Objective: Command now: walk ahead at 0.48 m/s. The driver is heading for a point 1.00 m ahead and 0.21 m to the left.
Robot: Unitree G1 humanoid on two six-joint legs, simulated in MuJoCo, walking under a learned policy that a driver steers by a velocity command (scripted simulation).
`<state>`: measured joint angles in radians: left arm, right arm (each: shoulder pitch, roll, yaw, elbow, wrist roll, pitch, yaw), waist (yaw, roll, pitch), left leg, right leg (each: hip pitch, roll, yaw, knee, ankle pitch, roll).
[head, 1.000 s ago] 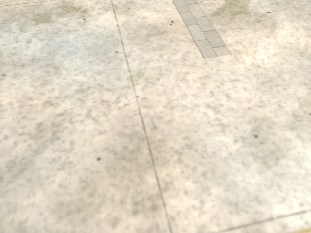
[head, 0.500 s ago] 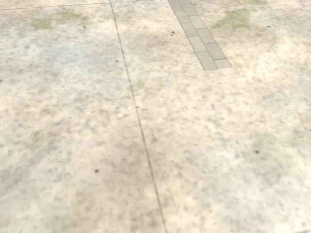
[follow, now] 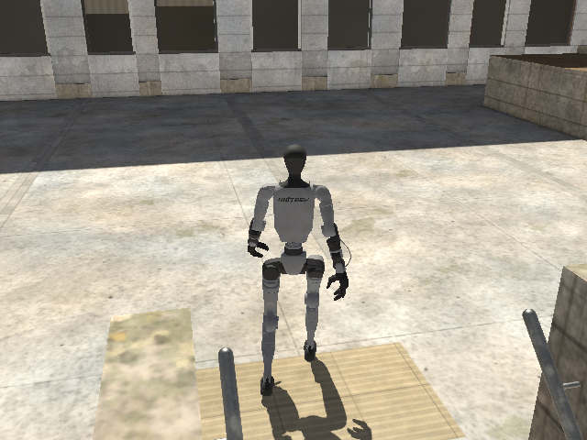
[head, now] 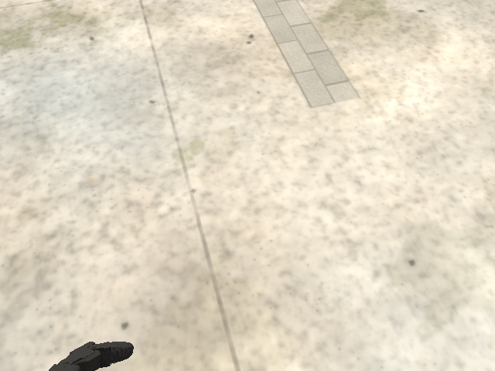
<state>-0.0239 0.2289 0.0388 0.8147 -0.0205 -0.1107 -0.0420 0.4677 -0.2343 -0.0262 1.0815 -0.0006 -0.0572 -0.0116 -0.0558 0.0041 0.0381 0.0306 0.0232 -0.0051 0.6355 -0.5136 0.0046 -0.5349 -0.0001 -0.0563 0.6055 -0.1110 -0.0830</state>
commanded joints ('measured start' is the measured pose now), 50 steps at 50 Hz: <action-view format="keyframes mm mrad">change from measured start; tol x16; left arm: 1 437 197 55 83 10 5 3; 5 191 85 17 54 31 -14 -5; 25 427 195 42 173 6 47 53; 28 547 3 -23 137 25 25 36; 50 -66 103 18 -56 2 -2 8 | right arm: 1 46 -68 0 -78 33 -63 17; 22 -581 -73 -17 -324 21 -51 50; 25 -455 -130 -41 -304 20 -58 56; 28 -6 -319 -104 -182 1 -48 41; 33 -269 -94 -35 -227 -11 -57 43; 50 -45 -179 -60 -117 23 -18 -1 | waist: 1 171 -215 -350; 4 78 -19 -97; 21 137 -45 63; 26 -39 -89 -132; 28 -35 260 -432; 32 11 24 -116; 50 1 64 38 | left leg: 1 -730 -47 -148 756 -24 46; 15 -716 106 -15 84 634 10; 23 -721 51 7 -124 506 58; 26 -294 -33 72 -150 465 121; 28 408 370 -608 -213 292 359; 29 407 368 -731 -319 209 345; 32 -30 258 -342 -393 445 246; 36 -204 201 -193 -491 536 245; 50 -21 222 -139 -420 549 183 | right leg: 1 899 -370 818 -343 -352 -227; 4 457 -268 407 -390 -12 -147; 8 317 -209 248 -480 68 -159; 21 586 -235 129 -447 171 -112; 26 596 -194 73 -72 660 -48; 27 378 -137 35 231 431 -15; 28 -44 61 43 608 -252 57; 30 -237 -15 178 764 -375 23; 43 -132 -126 79 103 195 79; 50 -82 -72 91 -110 121 59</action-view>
